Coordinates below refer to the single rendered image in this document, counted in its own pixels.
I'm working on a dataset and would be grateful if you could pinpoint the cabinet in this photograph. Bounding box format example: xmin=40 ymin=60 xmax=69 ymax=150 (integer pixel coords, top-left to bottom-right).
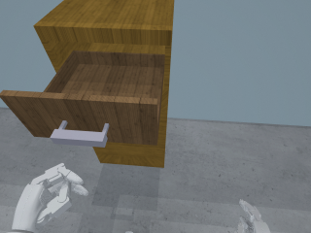
xmin=33 ymin=0 xmax=175 ymax=168

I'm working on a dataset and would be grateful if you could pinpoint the handle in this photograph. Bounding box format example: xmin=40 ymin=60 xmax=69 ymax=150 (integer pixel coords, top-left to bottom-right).
xmin=50 ymin=120 xmax=110 ymax=148

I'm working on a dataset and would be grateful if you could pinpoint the robot right hand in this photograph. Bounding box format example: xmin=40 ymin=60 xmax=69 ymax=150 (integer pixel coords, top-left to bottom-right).
xmin=234 ymin=199 xmax=271 ymax=233

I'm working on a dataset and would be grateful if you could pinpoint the drawer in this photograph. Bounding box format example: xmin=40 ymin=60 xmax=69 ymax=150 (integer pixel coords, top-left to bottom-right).
xmin=0 ymin=50 xmax=165 ymax=146

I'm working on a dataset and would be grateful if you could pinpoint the robot left hand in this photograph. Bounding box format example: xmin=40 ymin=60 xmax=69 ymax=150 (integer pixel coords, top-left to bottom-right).
xmin=12 ymin=163 xmax=89 ymax=233

